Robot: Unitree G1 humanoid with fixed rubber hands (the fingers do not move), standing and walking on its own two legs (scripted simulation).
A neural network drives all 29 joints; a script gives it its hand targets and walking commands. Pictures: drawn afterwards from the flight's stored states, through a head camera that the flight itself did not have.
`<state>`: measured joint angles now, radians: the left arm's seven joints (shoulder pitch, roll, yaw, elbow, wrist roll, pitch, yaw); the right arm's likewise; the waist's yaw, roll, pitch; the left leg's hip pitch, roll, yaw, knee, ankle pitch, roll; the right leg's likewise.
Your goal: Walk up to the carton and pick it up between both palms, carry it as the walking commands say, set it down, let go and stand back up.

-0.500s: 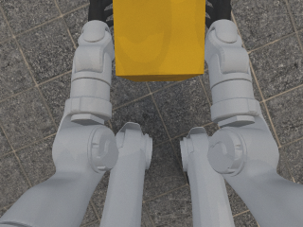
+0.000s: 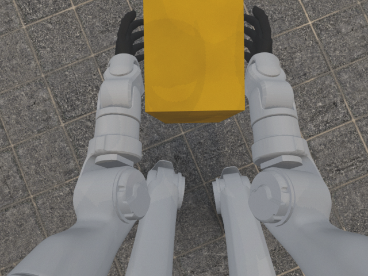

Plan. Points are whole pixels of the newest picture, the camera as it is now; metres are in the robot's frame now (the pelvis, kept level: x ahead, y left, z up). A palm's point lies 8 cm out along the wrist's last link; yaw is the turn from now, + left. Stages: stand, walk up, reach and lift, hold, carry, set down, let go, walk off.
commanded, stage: reach and lift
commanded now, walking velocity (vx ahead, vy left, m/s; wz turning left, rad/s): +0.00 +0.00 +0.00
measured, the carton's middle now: (192, 64) +0.53 +0.04 -0.14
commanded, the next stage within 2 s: none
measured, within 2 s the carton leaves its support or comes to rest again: neither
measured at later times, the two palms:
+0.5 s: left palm (116, 51) +0.49 +0.16 -0.01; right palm (277, 49) +0.50 -0.08 +0.00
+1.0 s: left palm (102, 42) +0.47 +0.15 +0.07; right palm (309, 38) +0.48 -0.09 +0.08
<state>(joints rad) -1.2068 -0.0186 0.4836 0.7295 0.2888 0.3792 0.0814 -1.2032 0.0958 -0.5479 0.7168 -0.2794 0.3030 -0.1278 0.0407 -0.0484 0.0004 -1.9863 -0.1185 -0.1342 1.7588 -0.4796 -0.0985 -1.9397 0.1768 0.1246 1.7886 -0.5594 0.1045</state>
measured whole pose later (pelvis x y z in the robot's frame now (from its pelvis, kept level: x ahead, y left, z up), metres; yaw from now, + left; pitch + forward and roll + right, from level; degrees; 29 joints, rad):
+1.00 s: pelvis +0.04 +0.00 +0.12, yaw +1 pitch +33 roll -1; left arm -0.86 -0.12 0.44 0.69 0.28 0.30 0.08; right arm -0.86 0.18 -0.48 0.69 -0.27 0.23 -0.12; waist 0.02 -0.04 -0.10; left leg -1.48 -0.11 -0.16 1.34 -0.44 -0.08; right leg -1.43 0.15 0.16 1.37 -0.51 0.07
